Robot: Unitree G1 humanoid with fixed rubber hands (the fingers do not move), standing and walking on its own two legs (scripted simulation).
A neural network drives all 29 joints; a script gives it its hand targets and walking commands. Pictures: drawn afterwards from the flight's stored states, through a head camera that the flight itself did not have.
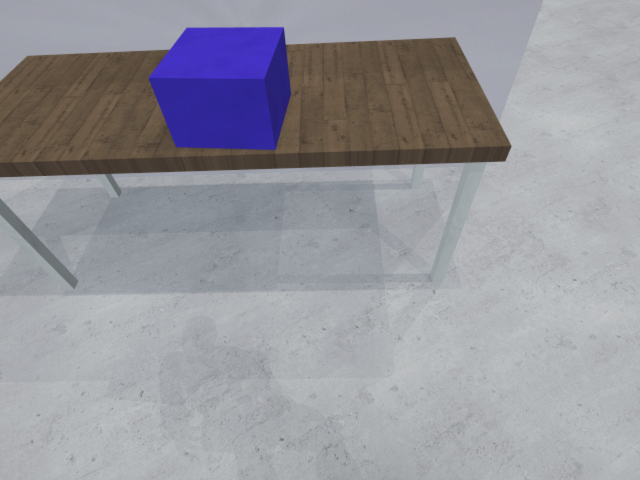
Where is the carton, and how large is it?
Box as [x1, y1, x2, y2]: [149, 27, 290, 149]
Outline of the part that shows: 186,28 149,76 149,80 175,145 186,147 275,149 290,95 283,27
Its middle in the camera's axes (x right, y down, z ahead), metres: -0.23 -0.39 +1.00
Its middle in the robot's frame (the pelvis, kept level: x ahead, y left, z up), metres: +1.01 +0.25 -0.03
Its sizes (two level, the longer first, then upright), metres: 0.269 0.264 0.188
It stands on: a table, 0.65 m high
